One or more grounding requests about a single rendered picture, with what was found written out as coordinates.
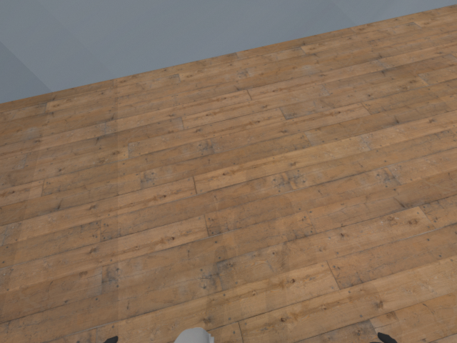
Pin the left robot thigh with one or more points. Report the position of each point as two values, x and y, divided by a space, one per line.
194 335

